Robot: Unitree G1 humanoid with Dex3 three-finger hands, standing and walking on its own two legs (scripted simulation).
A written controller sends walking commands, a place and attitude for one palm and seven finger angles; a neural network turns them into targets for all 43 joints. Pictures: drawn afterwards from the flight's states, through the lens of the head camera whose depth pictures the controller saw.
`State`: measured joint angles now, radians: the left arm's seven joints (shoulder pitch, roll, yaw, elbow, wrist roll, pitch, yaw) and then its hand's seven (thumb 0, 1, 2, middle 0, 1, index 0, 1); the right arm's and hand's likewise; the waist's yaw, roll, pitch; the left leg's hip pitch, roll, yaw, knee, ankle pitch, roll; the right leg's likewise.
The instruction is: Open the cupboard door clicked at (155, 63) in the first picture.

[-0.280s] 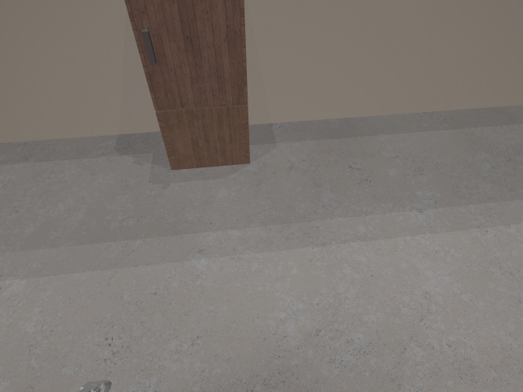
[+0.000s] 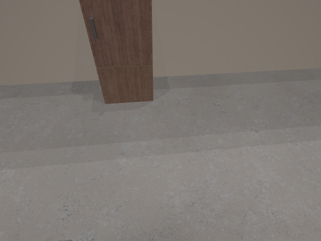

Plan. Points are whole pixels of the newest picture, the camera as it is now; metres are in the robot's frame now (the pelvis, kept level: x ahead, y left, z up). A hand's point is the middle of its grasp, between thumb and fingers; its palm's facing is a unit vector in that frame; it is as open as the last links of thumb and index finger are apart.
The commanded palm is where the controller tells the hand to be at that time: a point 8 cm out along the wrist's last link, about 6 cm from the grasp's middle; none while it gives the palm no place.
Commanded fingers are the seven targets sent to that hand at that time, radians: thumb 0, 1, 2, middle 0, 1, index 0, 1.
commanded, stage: stand and wait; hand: left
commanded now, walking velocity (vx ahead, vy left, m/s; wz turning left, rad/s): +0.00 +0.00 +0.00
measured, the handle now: (93, 27) +1.39 +0.54 -0.04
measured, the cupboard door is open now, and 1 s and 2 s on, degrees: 0 0 0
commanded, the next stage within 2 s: look at it before walking up in 0.54 s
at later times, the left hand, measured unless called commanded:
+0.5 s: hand out of the picture +0.07 +0.26 -0.15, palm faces -0.02 -0.94 -0.33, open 7.4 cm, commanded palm none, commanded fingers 0.00 0.90 0.90 -0.20 -0.30 -0.20 -0.30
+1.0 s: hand out of the picture +0.08 +0.25 -0.15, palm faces -0.03 -0.94 -0.33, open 7.4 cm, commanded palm none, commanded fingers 0.00 0.90 0.90 -0.20 -0.30 -0.20 -0.30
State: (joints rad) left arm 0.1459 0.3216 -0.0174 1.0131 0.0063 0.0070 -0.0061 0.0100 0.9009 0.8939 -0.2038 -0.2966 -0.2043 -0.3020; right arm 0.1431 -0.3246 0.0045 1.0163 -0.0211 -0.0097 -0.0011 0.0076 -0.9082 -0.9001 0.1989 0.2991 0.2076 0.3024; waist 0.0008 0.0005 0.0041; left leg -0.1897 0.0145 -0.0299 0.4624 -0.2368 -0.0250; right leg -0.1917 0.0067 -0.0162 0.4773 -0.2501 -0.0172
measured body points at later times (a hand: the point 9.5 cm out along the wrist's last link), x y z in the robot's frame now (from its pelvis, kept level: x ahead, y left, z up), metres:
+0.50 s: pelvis +0.00 +0.01 +0.00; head +0.00 +0.01 +0.45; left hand +0.07 +0.30 -0.13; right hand +0.07 -0.29 -0.13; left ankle +0.01 +0.14 -0.74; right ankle +0.01 -0.11 -0.74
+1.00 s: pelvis +0.01 +0.01 +0.01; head +0.01 +0.01 +0.46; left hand +0.08 +0.30 -0.13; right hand +0.09 -0.29 -0.13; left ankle +0.01 +0.14 -0.74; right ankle +0.01 -0.11 -0.74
